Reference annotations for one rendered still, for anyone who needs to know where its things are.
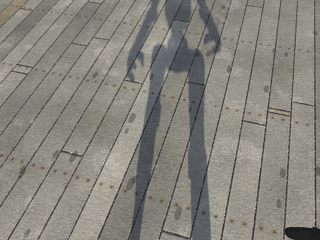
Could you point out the right robot hand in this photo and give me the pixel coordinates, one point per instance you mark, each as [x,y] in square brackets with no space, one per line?
[303,233]

